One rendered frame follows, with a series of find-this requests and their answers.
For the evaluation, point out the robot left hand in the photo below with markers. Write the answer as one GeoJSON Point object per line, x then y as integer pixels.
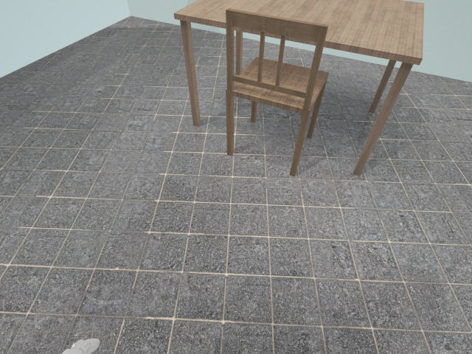
{"type": "Point", "coordinates": [83, 347]}

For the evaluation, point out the chair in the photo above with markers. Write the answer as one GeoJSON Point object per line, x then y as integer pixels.
{"type": "Point", "coordinates": [274, 83]}

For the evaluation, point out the table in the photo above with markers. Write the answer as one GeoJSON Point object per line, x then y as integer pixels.
{"type": "Point", "coordinates": [389, 29]}

